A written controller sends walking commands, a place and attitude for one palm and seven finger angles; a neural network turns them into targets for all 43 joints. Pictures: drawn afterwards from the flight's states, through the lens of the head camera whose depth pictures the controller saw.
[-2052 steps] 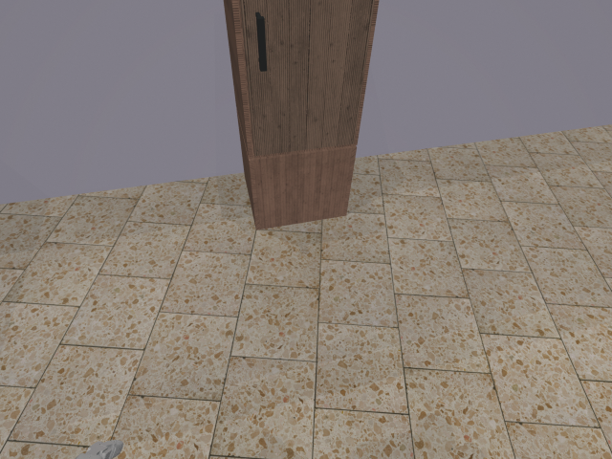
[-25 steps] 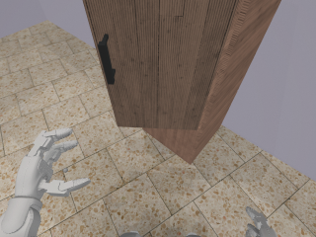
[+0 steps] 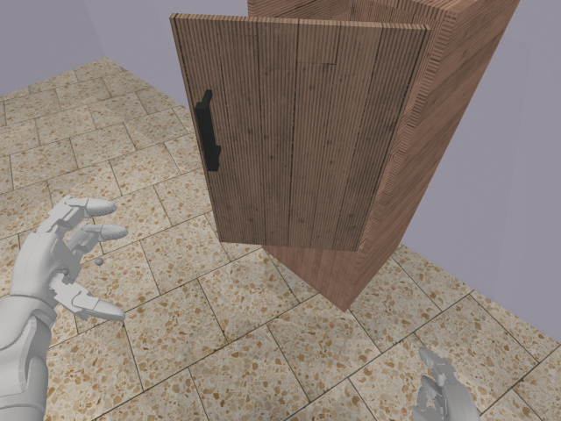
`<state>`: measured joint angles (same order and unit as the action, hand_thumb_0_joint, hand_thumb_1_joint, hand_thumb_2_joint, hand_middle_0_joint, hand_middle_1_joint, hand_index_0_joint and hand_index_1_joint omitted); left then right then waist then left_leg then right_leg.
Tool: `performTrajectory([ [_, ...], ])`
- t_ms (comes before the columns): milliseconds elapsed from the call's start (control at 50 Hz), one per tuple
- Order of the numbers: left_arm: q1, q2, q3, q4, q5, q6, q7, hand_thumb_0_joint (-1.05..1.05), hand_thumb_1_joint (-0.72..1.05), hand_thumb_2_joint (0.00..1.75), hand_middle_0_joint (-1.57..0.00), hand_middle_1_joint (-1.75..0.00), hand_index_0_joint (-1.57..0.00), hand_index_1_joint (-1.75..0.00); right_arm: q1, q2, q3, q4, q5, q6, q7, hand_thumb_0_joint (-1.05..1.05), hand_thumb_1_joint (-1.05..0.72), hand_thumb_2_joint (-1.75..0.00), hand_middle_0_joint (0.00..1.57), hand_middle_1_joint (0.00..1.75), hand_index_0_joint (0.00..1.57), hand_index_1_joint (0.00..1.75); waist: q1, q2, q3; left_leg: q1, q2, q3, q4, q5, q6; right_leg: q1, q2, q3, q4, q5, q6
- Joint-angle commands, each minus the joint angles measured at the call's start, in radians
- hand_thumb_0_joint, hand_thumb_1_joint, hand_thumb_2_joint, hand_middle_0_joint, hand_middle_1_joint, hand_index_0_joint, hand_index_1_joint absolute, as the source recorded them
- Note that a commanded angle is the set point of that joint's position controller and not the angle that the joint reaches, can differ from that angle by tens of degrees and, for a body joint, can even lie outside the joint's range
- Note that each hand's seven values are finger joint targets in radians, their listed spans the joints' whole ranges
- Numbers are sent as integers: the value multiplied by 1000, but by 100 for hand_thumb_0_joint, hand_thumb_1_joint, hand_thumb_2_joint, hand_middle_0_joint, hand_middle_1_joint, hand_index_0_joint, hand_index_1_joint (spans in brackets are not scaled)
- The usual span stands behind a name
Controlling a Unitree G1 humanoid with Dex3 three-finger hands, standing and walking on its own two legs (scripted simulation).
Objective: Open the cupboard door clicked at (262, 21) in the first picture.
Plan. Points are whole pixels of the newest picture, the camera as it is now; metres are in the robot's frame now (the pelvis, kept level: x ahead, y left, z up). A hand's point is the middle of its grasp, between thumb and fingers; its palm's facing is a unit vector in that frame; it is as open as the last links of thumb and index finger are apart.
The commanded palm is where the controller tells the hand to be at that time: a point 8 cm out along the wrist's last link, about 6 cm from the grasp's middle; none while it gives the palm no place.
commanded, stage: raise the hand with hooked fingers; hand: left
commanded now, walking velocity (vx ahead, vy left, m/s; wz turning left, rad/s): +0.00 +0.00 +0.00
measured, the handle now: (210, 132) +0.57 +0.19 +0.08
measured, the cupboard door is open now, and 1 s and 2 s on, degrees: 38 38 38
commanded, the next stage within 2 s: move the hooked fingers beside the handle in 0.60 s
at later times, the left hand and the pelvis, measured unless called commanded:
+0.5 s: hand (103, 249) +0.29 +0.26 +0.10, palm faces +0.07 -1.00 -0.05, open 14.0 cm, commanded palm +0.26 +0.31 +0.10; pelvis +0.00 -0.01 +0.01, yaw -1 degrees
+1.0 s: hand (119, 223) +0.33 +0.26 +0.11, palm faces +0.04 -1.00 -0.04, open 14.0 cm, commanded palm +0.31 +0.31 +0.10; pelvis -0.01 -0.01 +0.00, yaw +0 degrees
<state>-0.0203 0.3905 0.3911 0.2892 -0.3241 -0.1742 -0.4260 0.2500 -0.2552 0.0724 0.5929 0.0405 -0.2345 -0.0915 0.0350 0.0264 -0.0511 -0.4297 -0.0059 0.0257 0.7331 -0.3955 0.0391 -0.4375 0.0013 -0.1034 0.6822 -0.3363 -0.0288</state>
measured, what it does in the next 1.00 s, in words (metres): stands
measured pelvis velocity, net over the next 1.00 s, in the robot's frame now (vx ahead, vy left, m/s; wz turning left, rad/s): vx -0.01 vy -0.01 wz -0.01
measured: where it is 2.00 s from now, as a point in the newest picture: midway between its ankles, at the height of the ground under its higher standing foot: outside the picture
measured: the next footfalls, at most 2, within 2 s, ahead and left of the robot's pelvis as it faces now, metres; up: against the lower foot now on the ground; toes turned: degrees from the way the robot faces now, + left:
none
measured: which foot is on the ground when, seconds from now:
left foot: down 0.00-1.00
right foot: down 0.00-1.00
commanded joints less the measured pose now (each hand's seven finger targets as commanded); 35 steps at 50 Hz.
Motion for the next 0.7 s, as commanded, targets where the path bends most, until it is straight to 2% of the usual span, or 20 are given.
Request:
performTrajectory([
  [0, -297, 265, 113, -147, -31, -63, -7, 0, -50, 30, -30, -120, -30, -120, -36, -151, -63, -121, 11, -48, -23, 0, -90, -90, 20, 30, 20, 30, -25, 87, -198, 103, 9, -71, -135, 325, -33, 116, 11, 51, -79, 252, -7],
  [20, -301, 266, 107, -129, -27, -53, -16, 0, -50, 30, -30, -120, -30, -120, -34, -154, -64, -120, 13, -49, -24, 0, -90, -90, 20, 30, 20, 30, -28, 83, -195, 110, 11, -73, -140, 324, -32, 113, 10, 49, -85, 247, -7],
  [40, -311, 276, 105, -112, -25, -40, -31, 0, -50, 30, -30, -120, -30, -120, -33, -158, -62, -124, 12, -47, -24, 0, -90, -90, 20, 30, 20, 30, -20, 104, -202, 117, 9, -73, -140, 338, -31, 131, 11, 54, -85, 261, -12],
  [80, -326, 298, 114, -89, -27, -15, -52, 0, -50, 30, -30, -120, -30, -120, -30, -161, -64, -123, 15, -43, -27, 0, -90, -90, 20, 30, 20, 30, -24, 79, -218, 120, 9, -70, -147, 333, -25, 141, 8, 55, -99, 267, -7],
  [100, -305, 275, 99, -65, -29, -4, -60, 0, -50, 30, -30, -120, -30, -120, -29, -162, -65, -127, 17, -43, -27, 0, -90, -90, 20, 30, 20, 30, -24, 50, -199, 107, 10, -71, -152, 332, -25, 138, 8, 51, -101, 265, -6],
  [160, -266, 267, 108, -38, -45, 3, -74, 0, -50, 30, -30, -120, -30, -120, -27, -166, -67, -135, 16, -43, -19, 0, -90, -90, 20, 30, 20, 30, -13, -7, -191, 91, 7, -65, -151, 331, -21, 144, 9, 54, -103, 280, -4],
  [180, -270, 270, 111, -42, -46, -1, -71, 0, -50, 30, -30, -120, -30, -120, -31, -167, -69, -137, 17, -42, -16, 0, -90, -90, 20, 30, 20, 30, -12, -5, -177, 80, 7, -65, -155, 310, -22, 137, 9, 55, -107, 259, -3],
  [200, -275, 286, 131, -51, -47, -9, -64, 0, -50, 30, -30, -120, -30, -120, -29, -168, -71, -139, 14, -42, -14, 0, -90, -90, 20, 30, 20, 30, -7, -3, -195, 82, 5, -65, -156, 312, -21, 143, 8, 56, -105, 259, -4],
  [240, -293, 313, 149, -86, -43, -28, -47, 0, -50, 30, -30, -120, -30, -120, -31, -166, -70, -142, 10, -42, -9, 0, -90, -90, 20, 30, 20, 30, -1, 31, -198, 88, 5, -59, -153, 310, -22, 148, 8, 65, -103, 253, -8],
  [320, -310, 306, 148, -143, -22, -66, -9, 0, -50, 30, -30, -120, -30, -120, -22, -155, -74, -138, 7, -47, -8, 0, -90, -90, 20, 30, 20, 30, -8, 90, -229, 120, 6, -55, -159, 331, -24, 152, 5, 66, -103, 261, -7],
  [340, -321, 327, 157, -151, -19, -69, -4, 0, -50, 30, -30, -120, -30, -120, -21, -159, -72, -137, 2, -45, -7, 0, -90, -90, 20, 30, 20, 30, -7, 78, -226, 115, 8, -53, -155, 321, -21, 156, 7, 72, -104, 258, -8],
  [380, -320, 303, 141, -143, -14, -76, -1, 0, -50, 30, -30, -120, -30, -120, -22, -154, -73, -133, 6, -47, -10, 0, -90, -90, 20, 30, 20, 30, -18, 75, -214, 114, 7, -54, -162, 309, -19, 152, 7, 70, -109, 252, -5],
  [420, -307, 296, 135, -127, -12, -77, -5, 0, -50, 30, -30, -120, -30, -120, -22, -156, -73, -128, 8, -49, -14, 0, -90, -90, 20, 30, 20, 30, -18, 87, -206, 112, 7, -52, -164, 293, -19, 147, 5, 71, -113, 239, -4],
  [440, -310, 297, 133, -111, -18, -70, -10, 0, -50, 30, -30, -120, -30, -120, -22, -158, -70, -127, 6, -46, -15, 0, -90, -90, 20, 30, 20, 30, -20, 64, -192, 101, 7, -51, -163, 280, -16, 149, 5, 74, -116, 233, -5],
  [460, -317, 288, 127, -109, -19, -66, -16, 0, -50, 30, -30, -120, -30, -120, -29, -157, -70, -127, 10, -47, -17, 0, -90, -90, 20, 30, 20, 30, -22, 70, -183, 98, 6, -51, -167, 273, -16, 148, 4, 75, -119, 230, -4],
  [600, -313, 280, 123, -74, -32, -51, -35, 0, -50, 30, -30, -120, -30, -120, -32, -158, -70, -122, 13, -51, -23, 0, -90, -90, 20, 30, 20, 30, -22, 19, -188, 87, 4, -48, -161, 272, -12, 157, 0, 80, -124, 243, 2],
  [620, -313, 278, 123, -81, -32, -55, -33, 0, -50, 30, -30, -120, -30, -120, -34, -156, -71, -122, 13, -53, -23, 0, -90, -90, 20, 30, 20, 30, -19, 42, -194, 94, 3, -47, -159, 277, -13, 155, -1, 80, -123, 248, 1],
  [680, -317, 293, 137, -90, -30, -60, -30, 0, -50, 30, -30, -120, -30, -120, -32, -155, -70, -123, 10, -52, -21, 0, -90, -90, 20, 30, 20, 30, -16, 40, -215, 106, 3, -45, -156, 303, -13, 168, -1, 81, -115, 278, 0],
])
